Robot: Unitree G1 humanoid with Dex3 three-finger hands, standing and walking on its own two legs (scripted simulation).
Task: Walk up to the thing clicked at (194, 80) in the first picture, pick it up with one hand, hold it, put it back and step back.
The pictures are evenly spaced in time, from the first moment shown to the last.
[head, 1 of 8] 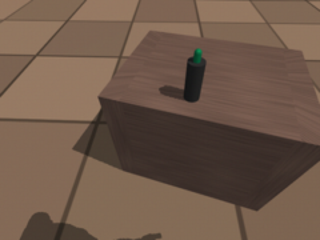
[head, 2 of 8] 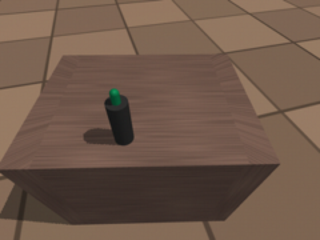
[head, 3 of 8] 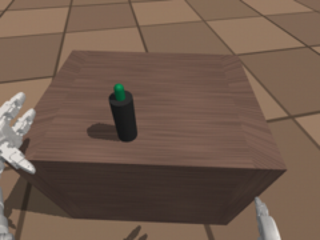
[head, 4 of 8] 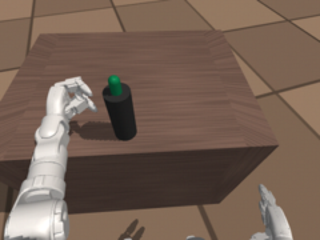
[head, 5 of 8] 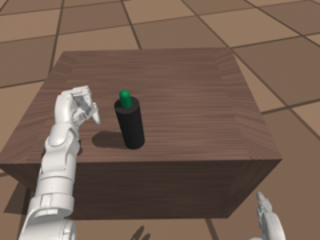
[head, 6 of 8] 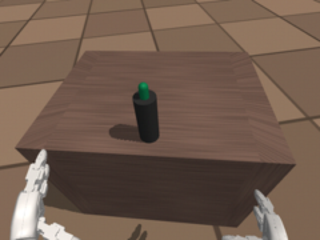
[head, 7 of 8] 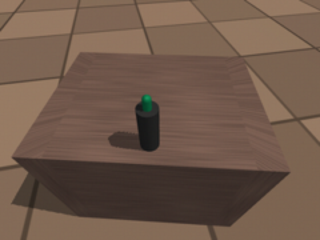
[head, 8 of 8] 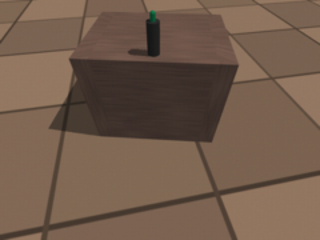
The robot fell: no
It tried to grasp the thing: yes
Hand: left
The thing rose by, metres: 0.00
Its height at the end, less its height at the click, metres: +0.00
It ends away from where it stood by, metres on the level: 0.07
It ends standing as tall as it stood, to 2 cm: yes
